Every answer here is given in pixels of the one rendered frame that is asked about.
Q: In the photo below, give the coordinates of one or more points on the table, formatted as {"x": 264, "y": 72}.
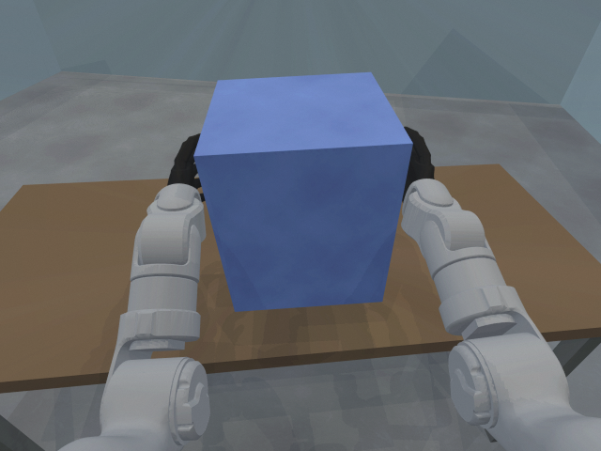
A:
{"x": 65, "y": 276}

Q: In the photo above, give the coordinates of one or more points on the left robot hand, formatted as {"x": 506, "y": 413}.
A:
{"x": 184, "y": 169}

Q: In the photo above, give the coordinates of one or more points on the robot right forearm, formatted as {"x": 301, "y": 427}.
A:
{"x": 475, "y": 301}

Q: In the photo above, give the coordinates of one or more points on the right robot hand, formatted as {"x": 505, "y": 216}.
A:
{"x": 420, "y": 166}

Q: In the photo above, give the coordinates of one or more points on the robot right upper arm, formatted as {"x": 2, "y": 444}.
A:
{"x": 512, "y": 386}

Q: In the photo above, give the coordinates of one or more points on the robot left upper arm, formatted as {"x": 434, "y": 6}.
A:
{"x": 151, "y": 405}

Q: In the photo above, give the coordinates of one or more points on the robot left forearm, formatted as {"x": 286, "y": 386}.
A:
{"x": 165, "y": 272}

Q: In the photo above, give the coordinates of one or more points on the carton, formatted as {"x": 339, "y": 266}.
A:
{"x": 303, "y": 178}

